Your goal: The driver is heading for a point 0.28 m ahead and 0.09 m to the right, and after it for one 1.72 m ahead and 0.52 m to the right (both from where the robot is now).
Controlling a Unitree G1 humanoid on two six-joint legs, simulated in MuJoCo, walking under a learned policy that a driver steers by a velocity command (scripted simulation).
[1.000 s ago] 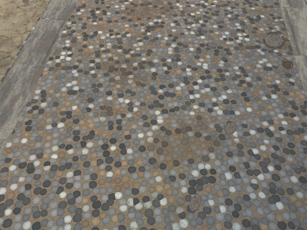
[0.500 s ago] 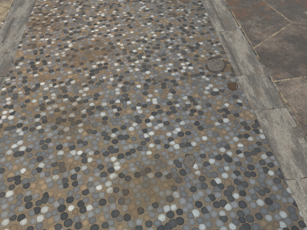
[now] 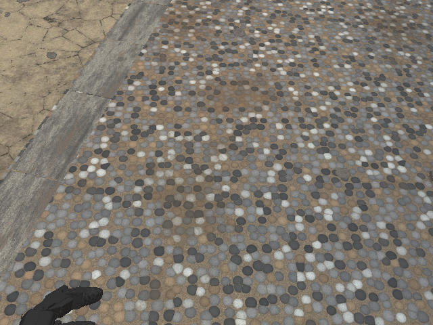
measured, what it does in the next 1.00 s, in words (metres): walks ahead, turning right: right foot, then left foot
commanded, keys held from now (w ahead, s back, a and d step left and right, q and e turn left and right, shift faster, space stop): w+e+shift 0.06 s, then e+shift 0.76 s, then shift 0.10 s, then q+shift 0.08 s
